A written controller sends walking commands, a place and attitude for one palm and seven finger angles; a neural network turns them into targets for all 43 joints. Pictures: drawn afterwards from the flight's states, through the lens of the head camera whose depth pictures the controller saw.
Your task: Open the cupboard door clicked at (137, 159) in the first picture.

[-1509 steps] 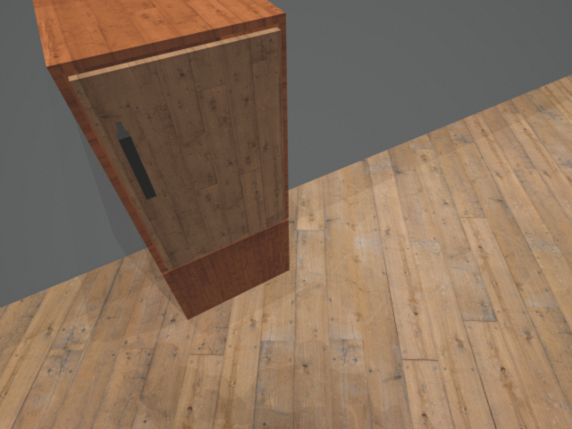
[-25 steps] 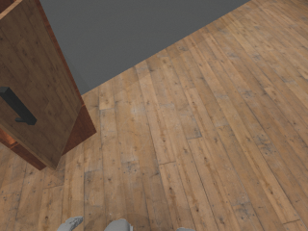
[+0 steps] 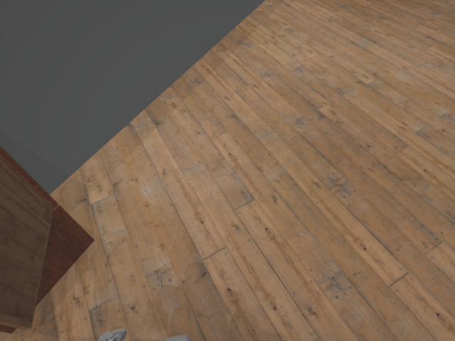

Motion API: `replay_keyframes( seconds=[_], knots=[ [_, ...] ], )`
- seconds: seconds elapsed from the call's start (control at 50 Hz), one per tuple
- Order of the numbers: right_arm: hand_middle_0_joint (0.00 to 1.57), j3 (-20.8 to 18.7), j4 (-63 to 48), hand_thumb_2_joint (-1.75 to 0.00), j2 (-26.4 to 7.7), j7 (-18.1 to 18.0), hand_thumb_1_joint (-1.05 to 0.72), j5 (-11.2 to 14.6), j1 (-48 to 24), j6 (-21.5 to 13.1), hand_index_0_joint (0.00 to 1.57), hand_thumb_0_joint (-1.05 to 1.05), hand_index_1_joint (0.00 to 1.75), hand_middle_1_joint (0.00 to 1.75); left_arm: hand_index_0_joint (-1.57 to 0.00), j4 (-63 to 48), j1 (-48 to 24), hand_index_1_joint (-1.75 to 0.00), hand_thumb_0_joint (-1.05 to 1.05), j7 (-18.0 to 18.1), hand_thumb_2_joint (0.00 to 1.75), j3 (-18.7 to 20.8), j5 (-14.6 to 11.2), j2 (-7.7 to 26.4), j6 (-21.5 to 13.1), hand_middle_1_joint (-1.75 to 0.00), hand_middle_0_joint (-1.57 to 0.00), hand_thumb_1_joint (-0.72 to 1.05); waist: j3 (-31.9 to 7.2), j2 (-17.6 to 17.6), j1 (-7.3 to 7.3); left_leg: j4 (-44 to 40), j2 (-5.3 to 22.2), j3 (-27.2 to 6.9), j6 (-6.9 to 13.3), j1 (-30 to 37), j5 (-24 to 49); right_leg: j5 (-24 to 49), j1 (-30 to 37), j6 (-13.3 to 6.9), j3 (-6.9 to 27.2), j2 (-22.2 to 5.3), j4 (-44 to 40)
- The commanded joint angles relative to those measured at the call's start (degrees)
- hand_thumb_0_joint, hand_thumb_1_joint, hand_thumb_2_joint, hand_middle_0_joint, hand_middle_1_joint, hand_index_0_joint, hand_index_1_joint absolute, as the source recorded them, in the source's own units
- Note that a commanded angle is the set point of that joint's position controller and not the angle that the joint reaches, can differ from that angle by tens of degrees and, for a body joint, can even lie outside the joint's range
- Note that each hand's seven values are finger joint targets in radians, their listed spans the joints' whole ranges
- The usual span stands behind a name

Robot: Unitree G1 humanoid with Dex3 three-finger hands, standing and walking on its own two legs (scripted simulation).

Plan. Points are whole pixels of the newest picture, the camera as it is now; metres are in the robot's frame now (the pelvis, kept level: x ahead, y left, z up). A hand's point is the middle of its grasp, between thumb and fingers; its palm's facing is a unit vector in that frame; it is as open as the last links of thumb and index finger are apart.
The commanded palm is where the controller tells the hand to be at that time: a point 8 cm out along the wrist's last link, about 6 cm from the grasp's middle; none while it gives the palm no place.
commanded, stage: walk to a spot facing it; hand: left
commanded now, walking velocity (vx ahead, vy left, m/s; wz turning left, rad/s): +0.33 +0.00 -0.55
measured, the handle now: out of the picture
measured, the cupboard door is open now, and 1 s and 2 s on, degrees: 42 42 42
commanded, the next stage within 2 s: turn to face it in 1.48 s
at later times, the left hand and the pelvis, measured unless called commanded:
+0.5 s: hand (147, 262) +0.30 +0.21 -0.16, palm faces -0.23 -0.96 -0.16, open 7.4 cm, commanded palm none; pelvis +0.19 +0.03 +0.02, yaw -17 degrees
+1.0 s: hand (225, 178) +0.53 +0.04 -0.15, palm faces -0.37 -0.90 -0.22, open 7.0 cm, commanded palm none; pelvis +0.38 -0.10 +0.02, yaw -24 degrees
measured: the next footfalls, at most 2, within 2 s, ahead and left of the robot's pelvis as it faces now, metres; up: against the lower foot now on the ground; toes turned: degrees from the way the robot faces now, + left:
left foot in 0.30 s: +0.24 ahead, +0.12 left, +0.00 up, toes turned -5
right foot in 0.78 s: +0.38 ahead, -0.17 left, +0.00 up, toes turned -30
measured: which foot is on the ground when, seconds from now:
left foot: up 0.00-0.28, down 0.30-0.78, up 0.80-1.00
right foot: down 0.00-0.30, up 0.32-0.76, down 0.78-1.00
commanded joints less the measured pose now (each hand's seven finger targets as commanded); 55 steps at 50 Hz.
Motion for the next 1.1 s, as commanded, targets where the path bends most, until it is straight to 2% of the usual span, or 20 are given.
replay_keyframes(
  seconds=[0.0,0.06,0.18,0.24,0.26,0.28,0.3,0.34,0.42,0.62,0.66,0.7,0.72,0.74,0.76,0.78,0.8,0.84,0.88,1.08],
  knots=[
    [0.20,-1.97,-7.67,-0.90,-5.09,0.44,-0.90,-0.45,-8.87,-3.52,0.20,0.00,0.30,0.30,-0.20,-1.48,5.94,-0.30,0.00,1.99,0.90,2.45,0.10,10.00,-1.76,-0.30,-0.20,0.90,-0.34,-12.57,2.67,6.43,0.30,-5.24,-1.21,-18.69,8.78,-3.54,11.08,-9.38,22.72,-14.43,-23.25],
    [0.20,-1.82,-7.04,-0.90,-3.70,0.70,-0.90,-0.26,-8.22,-3.58,0.20,0.00,0.30,0.30,-0.20,-0.91,6.87,-0.30,0.00,1.41,0.90,2.32,0.13,10.22,-2.95,-0.30,-0.20,0.90,-0.62,-9.77,1.53,0.37,-1.25,-3.64,-1.83,-14.71,12.26,6.17,8.85,-9.59,18.85,-12.58,-22.32],
    [0.20,-1.41,-9.23,-0.90,-3.03,0.78,-0.90,0.18,-11.17,-5.34,0.20,0.00,0.30,0.30,-0.20,0.42,7.48,-0.30,0.00,0.94,0.90,2.76,0.22,11.30,-3.00,-0.30,-0.20,0.90,-0.58,-10.25,1.75,-15.66,-4.48,-2.53,-0.69,-5.56,13.68,7.81,7.14,-9.17,19.75,-11.87,-19.58],
    [0.20,-2.03,-5.29,-0.90,-6.15,-0.41,-0.90,0.05,1.03,-6.49,0.20,0.00,0.30,0.30,-0.20,-0.05,3.75,-0.30,0.00,0.87,0.90,2.81,-0.11,9.92,-2.58,-0.30,-0.20,0.90,-4.20,-5.69,-4.45,-27.98,-5.75,-1.93,0.21,17.17,16.68,9.00,-2.57,-5.48,15.88,-6.53,-8.29],
    [0.20,-3.40,-3.09,-0.90,-11.84,-1.24,-0.90,-0.83,9.17,-7.03,0.20,0.00,0.30,0.30,-0.20,-0.60,5.52,-0.30,0.00,0.51,0.90,2.26,-0.56,6.48,-2.51,-0.30,-0.20,0.90,-9.96,6.93,-7.32,-32.30,5.12,-16.15,3.96,30.05,7.31,2.77,-11.73,-2.68,11.58,-0.58,7.36],
    [0.20,-4.01,-2.16,-0.90,-16.88,-1.63,-0.90,-1.67,16.47,-7.04,0.20,0.00,0.30,0.30,-0.20,-1.90,6.91,-0.30,0.00,0.01,0.90,1.31,-0.84,3.68,-2.62,-0.30,-0.20,0.90,-14.29,19.49,-8.53,-41.17,21.22,-37.38,10.32,35.19,1.40,-16.57,-21.64,-0.04,3.99,5.50,28.57],
    [0.20,-3.12,-2.56,-0.90,-15.35,-1.72,-0.90,-1.23,14.09,-6.36,0.20,0.00,0.30,0.30,-0.20,-2.45,3.91,-0.30,0.00,0.20,0.90,1.30,0.01,5.69,-2.80,-0.30,-0.20,0.90,-11.84,13.56,-7.53,-43.43,23.72,-40.84,12.61,29.04,-3.26,-13.83,-24.48,-1.05,9.48,0.90,37.68],
    [0.20,-1.71,-4.61,-0.90,-8.76,-1.57,-0.90,-1.08,5.94,-6.75,0.20,0.00,0.30,0.30,-0.20,-1.68,-0.15,-0.30,0.00,-0.68,0.90,1.57,0.43,4.66,-3.09,-0.30,-0.20,0.90,-0.84,4.88,-3.66,-44.58,17.86,-27.68,10.30,15.87,3.46,-2.25,-25.82,-0.28,8.16,-3.98,42.43],
    [0.20,-0.23,-2.57,-0.90,-4.32,-1.91,-0.90,-0.27,5.06,-8.02,0.20,0.00,0.30,0.30,-0.20,0.07,3.37,-0.30,0.00,-1.58,0.90,0.74,0.70,1.55,-0.91,-0.30,-0.20,0.90,-3.03,6.61,0.32,-42.79,10.42,-5.85,6.99,16.12,29.00,5.56,-22.36,1.68,5.12,-4.94,35.46],
    [0.20,0.41,3.15,-0.90,-3.20,-1.45,-0.90,-0.93,14.09,-7.11,0.20,0.00,0.30,0.30,-0.20,-3.96,-12.42,-0.30,0.00,-1.58,0.90,-0.62,0.62,0.39,-0.73,-0.30,-0.20,0.90,2.58,3.30,-3.04,-44.04,11.42,2.71,8.39,18.33,36.45,10.07,-18.29,-0.09,-0.79,-4.16,7.58],
    [0.20,0.28,3.89,-0.90,-4.65,-1.48,-0.90,-1.01,13.90,-6.89,0.20,0.00,0.30,0.30,-0.20,-3.80,-11.51,-0.30,0.00,-1.31,0.90,-0.52,0.35,1.39,-0.97,-0.30,-0.20,0.90,1.18,2.86,-1.74,-41.17,12.65,3.60,8.20,19.69,44.15,6.18,-12.81,-1.71,-1.50,-2.86,4.43],
    [0.20,0.09,4.30,-0.90,-5.92,-1.40,-0.90,-0.73,12.59,-6.50,0.20,0.00,0.30,0.30,-0.20,-1.38,-3.26,-0.30,0.00,-0.73,0.90,-0.04,0.30,2.94,-1.73,-0.30,-0.20,0.90,-3.45,1.81,2.43,-29.93,11.54,5.61,6.84,19.57,57.26,4.71,-0.15,-3.65,-3.83,0.42,-0.27],
    [0.20,0.28,3.95,-0.90,-6.00,-1.19,-0.90,-0.21,10.54,-6.52,0.20,0.00,0.30,0.30,-0.20,1.95,6.55,-0.30,0.00,-0.35,0.90,0.72,0.50,4.85,-2.36,-0.30,-0.20,0.90,-7.95,0.00,6.96,-18.83,8.56,7.78,4.91,13.37,56.39,7.82,14.41,-4.70,-4.07,1.51,-3.36],
    [0.20,0.53,3.09,-0.90,-3.77,-0.46,-0.90,0.85,10.38,-6.79,0.20,0.00,0.30,0.30,-0.20,4.81,15.98,-0.30,0.00,0.54,0.90,2.38,0.68,10.47,-2.96,-0.30,-0.20,0.90,-14.82,-8.69,10.75,-1.89,3.83,9.80,2.72,-1.24,38.73,4.85,32.13,-8.52,9.87,-10.05,-6.38],
    [0.20,0.61,1.16,-0.90,-0.76,-0.91,-0.90,1.40,9.97,-7.03,0.20,0.00,0.30,0.30,-0.20,6.09,20.50,-0.30,0.00,1.21,0.90,3.44,-0.42,15.52,-2.93,-0.30,-0.20,0.90,-19.21,-18.33,10.24,17.48,-4.80,6.62,0.09,-16.09,-5.61,14.99,40.74,-15.17,35.33,-25.37,-13.72],
    [0.20,-0.13,0.78,-0.90,-2.32,-0.79,-0.90,1.02,5.39,-6.72,0.20,0.00,0.30,0.30,-0.20,5.46,17.42,-0.30,0.00,1.73,0.90,3.34,-1.15,15.78,-2.83,-0.30,-0.20,0.90,-15.62,-14.52,9.77,23.80,-2.72,-2.23,1.09,-20.10,-2.38,15.74,34.55,-15.28,34.28,-25.01,-16.59],
    [0.20,-0.63,0.33,-0.90,-2.31,-0.89,-0.90,0.89,2.55,-6.63,0.20,0.00,0.30,0.30,-0.20,4.11,12.31,-0.30,0.00,2.13,0.90,2.61,-1.22,12.46,-2.54,-0.30,-0.20,0.90,-10.15,-10.04,7.24,23.99,-0.33,-4.38,1.17,-20.66,3.56,15.21,26.59,-14.14,30.42,-23.23,-17.62],
    [0.20,-0.30,2.44,-0.90,0.57,-0.69,-0.90,-0.03,4.16,-5.29,0.20,0.00,0.30,0.30,-0.20,2.84,5.11,-0.30,0.00,2.34,0.90,0.70,-0.89,6.77,-3.21,-0.30,-0.20,0.90,-2.59,-5.93,1.34,15.50,2.56,-5.04,0.76,-13.13,10.30,13.94,8.73,-10.19,16.87,-17.30,-21.39],
    [0.20,-0.12,4.32,-0.90,2.12,-0.40,-0.90,-0.39,8.36,-3.94,0.20,0.00,0.30,0.30,-0.20,2.90,2.80,-0.30,0.00,2.16,0.90,0.13,-0.34,4.78,-3.89,-0.30,-0.20,0.90,-1.00,-8.50,-1.84,8.16,2.05,-3.60,0.07,-8.19,12.34,10.96,1.42,-9.03,11.10,-13.96,-24.38],
    [0.20,-0.48,-2.36,-0.90,0.77,1.39,-0.90,-0.09,-9.99,-5.27,0.20,0.00,0.30,0.30,-0.20,7.10,10.72,-0.30,0.00,1.77,0.90,-0.13,-0.34,5.27,-5.66,-0.30,-0.20,0.90,1.40,-7.87,1.36,-13.91,-0.25,-2.25,0.78,-12.46,19.67,19.72,11.66,-9.33,11.22,-14.12,-23.75]
  ],
)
